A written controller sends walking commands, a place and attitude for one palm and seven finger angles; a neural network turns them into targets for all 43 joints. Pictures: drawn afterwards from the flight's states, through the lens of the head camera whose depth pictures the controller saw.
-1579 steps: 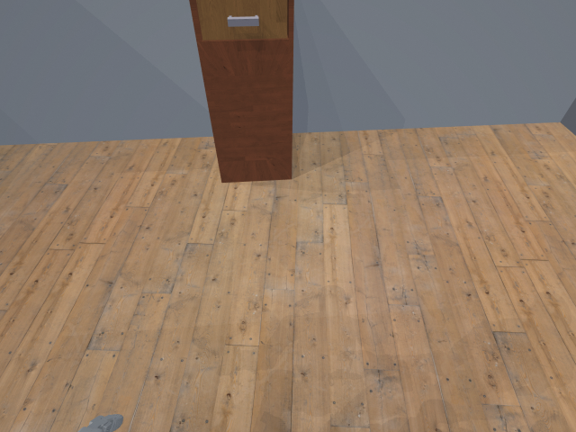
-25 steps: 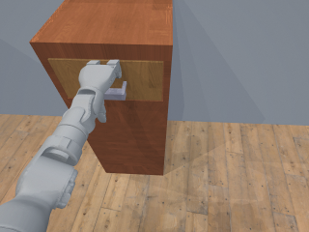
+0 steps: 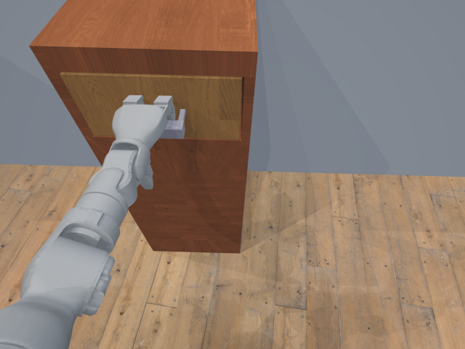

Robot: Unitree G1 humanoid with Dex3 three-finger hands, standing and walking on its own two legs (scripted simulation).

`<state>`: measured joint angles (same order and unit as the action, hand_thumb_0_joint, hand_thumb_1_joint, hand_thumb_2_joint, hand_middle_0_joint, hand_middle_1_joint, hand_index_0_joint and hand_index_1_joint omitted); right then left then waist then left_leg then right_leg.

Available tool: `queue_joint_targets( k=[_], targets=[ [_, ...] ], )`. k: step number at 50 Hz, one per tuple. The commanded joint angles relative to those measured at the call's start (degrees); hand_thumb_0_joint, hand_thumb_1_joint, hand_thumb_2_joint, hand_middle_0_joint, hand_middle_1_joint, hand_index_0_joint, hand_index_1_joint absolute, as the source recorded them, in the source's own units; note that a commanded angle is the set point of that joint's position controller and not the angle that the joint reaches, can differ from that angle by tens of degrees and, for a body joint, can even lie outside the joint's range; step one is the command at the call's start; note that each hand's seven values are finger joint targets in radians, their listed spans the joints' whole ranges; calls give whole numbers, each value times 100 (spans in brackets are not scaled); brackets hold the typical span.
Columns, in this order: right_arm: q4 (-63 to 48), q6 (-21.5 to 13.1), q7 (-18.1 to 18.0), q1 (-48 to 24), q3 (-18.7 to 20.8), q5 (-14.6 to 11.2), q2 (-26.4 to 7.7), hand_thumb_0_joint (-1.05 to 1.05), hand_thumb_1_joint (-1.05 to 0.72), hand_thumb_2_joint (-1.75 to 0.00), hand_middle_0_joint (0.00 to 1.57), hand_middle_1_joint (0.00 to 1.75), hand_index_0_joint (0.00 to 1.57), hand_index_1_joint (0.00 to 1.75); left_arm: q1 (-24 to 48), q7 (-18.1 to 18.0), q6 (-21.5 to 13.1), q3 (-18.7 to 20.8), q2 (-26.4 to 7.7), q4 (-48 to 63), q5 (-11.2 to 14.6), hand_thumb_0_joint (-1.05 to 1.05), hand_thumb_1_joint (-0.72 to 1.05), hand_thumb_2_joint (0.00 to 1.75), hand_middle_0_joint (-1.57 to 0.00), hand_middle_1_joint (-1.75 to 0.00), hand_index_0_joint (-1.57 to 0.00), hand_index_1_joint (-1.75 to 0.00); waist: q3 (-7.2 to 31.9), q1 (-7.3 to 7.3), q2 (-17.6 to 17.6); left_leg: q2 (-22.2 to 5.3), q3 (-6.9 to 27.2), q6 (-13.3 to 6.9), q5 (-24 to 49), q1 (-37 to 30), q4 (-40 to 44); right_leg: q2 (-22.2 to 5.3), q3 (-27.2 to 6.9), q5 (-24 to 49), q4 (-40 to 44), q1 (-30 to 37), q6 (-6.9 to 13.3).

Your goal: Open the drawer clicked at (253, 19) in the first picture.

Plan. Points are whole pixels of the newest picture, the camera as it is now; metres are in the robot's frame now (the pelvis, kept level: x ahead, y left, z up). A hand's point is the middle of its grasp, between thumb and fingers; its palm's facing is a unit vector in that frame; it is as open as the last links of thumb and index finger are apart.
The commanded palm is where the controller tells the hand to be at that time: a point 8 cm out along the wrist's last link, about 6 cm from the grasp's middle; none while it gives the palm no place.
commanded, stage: lower the fingers behind the handle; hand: left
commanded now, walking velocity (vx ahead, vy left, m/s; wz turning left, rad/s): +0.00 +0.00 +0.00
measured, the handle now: (156, 121) +0.53 +0.14 +0.07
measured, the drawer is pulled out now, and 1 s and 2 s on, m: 0.00 0.00 0.04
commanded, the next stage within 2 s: close the thumb around the handle in 0.58 s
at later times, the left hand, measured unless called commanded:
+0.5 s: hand (156, 146) +0.48 +0.13 +0.05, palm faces -0.04 -0.04 -1.00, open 13.8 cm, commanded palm +0.47 +0.13 +0.11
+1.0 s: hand (157, 142) +0.49 +0.13 +0.05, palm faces -0.02 -0.03 -1.00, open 10.8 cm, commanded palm +0.47 +0.14 +0.11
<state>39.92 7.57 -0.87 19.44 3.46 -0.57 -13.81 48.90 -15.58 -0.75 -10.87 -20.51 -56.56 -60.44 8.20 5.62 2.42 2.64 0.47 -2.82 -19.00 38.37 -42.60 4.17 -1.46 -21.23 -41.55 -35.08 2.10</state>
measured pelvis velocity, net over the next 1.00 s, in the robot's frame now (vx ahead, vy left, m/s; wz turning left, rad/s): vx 0.00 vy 0.00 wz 0.00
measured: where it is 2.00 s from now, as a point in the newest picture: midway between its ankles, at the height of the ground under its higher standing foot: outside the picture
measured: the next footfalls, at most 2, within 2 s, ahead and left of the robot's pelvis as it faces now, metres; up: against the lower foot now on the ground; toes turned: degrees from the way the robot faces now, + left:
none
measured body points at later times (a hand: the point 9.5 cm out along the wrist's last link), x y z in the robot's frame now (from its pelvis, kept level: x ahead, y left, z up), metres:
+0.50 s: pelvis +0.00 +0.00 +0.00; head +0.07 +0.00 +0.44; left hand +0.48 +0.13 +0.10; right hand +0.02 -0.26 -0.13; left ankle +0.01 +0.09 -0.71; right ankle -0.02 -0.10 -0.71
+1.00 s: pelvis +0.00 +0.00 +0.00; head +0.07 -0.01 +0.44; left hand +0.48 +0.13 +0.11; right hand +0.03 -0.27 -0.13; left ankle +0.01 +0.09 -0.71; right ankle -0.02 -0.10 -0.71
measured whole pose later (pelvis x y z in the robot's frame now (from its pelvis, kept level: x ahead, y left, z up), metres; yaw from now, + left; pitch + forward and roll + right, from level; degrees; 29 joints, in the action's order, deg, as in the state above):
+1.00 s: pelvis +0.00 +0.00 +0.00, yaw +0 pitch +16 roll -1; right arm 39.3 7.6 -1.1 19.8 2.6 -0.6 -13.2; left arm 51.3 -16.6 2.8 -10.8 -19.0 -61.1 -60.9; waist 9.0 6.9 2.8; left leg 2.2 0.5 -2.7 -19.6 40.2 -43.7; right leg 4.6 -1.4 -21.5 -42.2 -36.8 2.3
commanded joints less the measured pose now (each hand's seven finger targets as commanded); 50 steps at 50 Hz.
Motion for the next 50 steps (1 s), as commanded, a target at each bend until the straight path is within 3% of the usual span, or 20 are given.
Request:
queue_joint_targets(
  k=[1,2,5,9,11,12,13,16,19,20,24,27,28,31,32,34,38,41,45,50],
  targets=[
    [-405,-181,25,423,307,30,-801,0,-90,-90,20,30,20,30,3269,-436,230,306,-822,1062,-94,0,-50,30,-30,-120,-30,-120,2326,208,-17,-115,3,32,1879,-1837,186,29,96,1529,468,205,75],
    [-394,-167,35,456,318,30,-806,0,-90,-90,20,30,20,30,3186,-428,259,299,-816,1039,-124,0,-50,30,-30,-120,-30,-120,2450,186,99,-130,17,52,2007,-1947,163,33,109,1605,412,170,75],
    [-398,-122,53,486,301,35,-802,0,-90,-90,20,30,20,30,3051,-374,388,191,-618,797,-72,0,-50,30,-30,-120,-30,-120,2298,200,-3,-138,19,58,2020,-1865,156,52,155,1603,411,123,64],
    [-421,-68,22,501,261,30,-815,0,-90,-90,20,30,20,30,2815,-311,509,232,-669,419,-77,0,-50,30,-30,-120,-30,-120,2042,227,-382,-115,-25,6,1752,-1500,178,39,112,1616,474,248,31],
    [-448,-50,16,465,252,21,-817,0,-90,-90,20,30,20,30,2848,-273,503,252,-709,467,-88,0,-50,30,-30,-120,-30,-120,1968,214,-307,-109,-24,6,1749,-1467,192,28,103,1620,483,266,55],
    [-443,-51,13,484,249,23,-818,0,-90,-90,20,30,20,30,3006,-262,496,75,-549,530,-89,0,-50,30,-30,-120,-30,-120,1932,306,-316,-119,-31,-9,1696,-1492,204,27,100,1596,504,190,29],
    [-441,-46,3,518,252,22,-827,0,-90,-90,20,30,20,30,2902,-261,494,301,-786,469,-110,0,-50,30,-30,-120,-30,-120,1893,232,-329,-122,-19,-4,1726,-1463,206,32,105,1598,486,214,45],
    [-502,-44,7,471,252,30,-795,0,-90,-90,20,30,20,30,2861,-201,447,142,-569,595,-90,0,-50,30,-30,-120,-30,-120,2019,222,-235,-123,-19,6,1820,-1583,202,27,118,1610,486,239,63],
    [-532,-40,6,459,239,13,-792,0,-90,-90,20,30,20,30,2837,-192,399,112,-574,664,-101,0,-50,30,-30,-120,-30,-120,1895,206,-74,-139,5,22,1651,-1603,214,38,122,1385,483,65,64],
    [-527,-54,8,455,237,14,-778,0,-90,-90,20,30,20,30,2981,-193,377,-24,-430,692,-102,0,-50,30,-30,-120,-30,-120,1801,272,-46,-150,38,30,1564,-1623,232,39,152,1250,488,-53,70],
    [-543,-123,-45,483,249,31,-797,0,-90,-90,20,30,20,30,3301,-318,206,330,-851,942,-81,0,-50,30,-30,-120,-30,-120,2104,268,-141,-132,43,-4,1473,-1590,172,24,92,1239,438,69,53],
    [-453,-186,-37,534,280,53,-765,0,-90,-90,20,30,20,30,3429,-414,171,156,-652,1004,-166,0,-50,30,-30,-120,-30,-120,2335,324,20,-150,58,17,1741,-1789,56,39,107,1390,358,-76,56],
    [-441,-187,-29,570,284,51,-785,0,-90,-90,20,30,20,30,3282,-452,191,290,-761,948,-166,0,-50,30,-30,-120,-30,-120,2383,247,66,-153,75,37,1826,-1807,46,49,133,1407,325,-79,73],
    [-388,-171,-23,577,269,63,-810,0,-90,-90,20,30,20,30,3400,-507,307,413,-939,836,-158,0,-50,30,-30,-120,-30,-120,2448,264,-39,-140,51,36,1877,-1678,24,46,123,1525,306,61,69],
    [-406,-165,-9,580,281,56,-788,0,-90,-90,20,30,20,30,3402,-505,333,182,-662,845,-152,0,-50,30,-30,-120,-30,-120,2395,326,-7,-138,35,31,1864,-1720,28,51,124,1532,330,-7,49],
    [-411,-157,-3,568,281,51,-797,0,-90,-90,20,30,20,30,3269,-522,383,299,-758,857,-122,0,-50,30,-30,-120,-30,-120,2428,244,-18,-127,17,25,1927,-1713,46,54,125,1631,344,119,56],
    [-395,-118,-14,544,253,25,-807,0,-90,-90,20,30,20,30,3275,-479,503,295,-803,666,-92,0,-28,40,-32,-122,-32,-122,2106,324,-217,-114,-8,-5,1743,-1522,107,45,107,1624,442,163,27],
    [-431,-108,-50,512,233,27,-824,0,-90,-90,20,30,20,30,3269,-430,499,525,-1123,700,-96,0,-11,47,-33,-124,-33,-124,2266,232,-149,-86,-50,-12,1741,-1433,145,11,41,1744,454,454,40],
    [-457,-120,-62,500,220,9,-791,0,-90,-90,20,30,20,30,3249,-358,466,250,-835,701,-91,0,12,56,-34,-127,-34,-127,2056,293,-81,-97,-65,-13,1575,-1476,200,13,64,1557,521,286,22],
    [-503,-128,-74,493,213,6,-795,0,-90,-90,20,30,20,30,3022,-323,383,421,-1014,688,-96,0,40,68,-36,-130,-36,-130,2102,213,-99,-95,-58,-14,1640,-1473,194,10,53,1618,494,363,37]
  ],
)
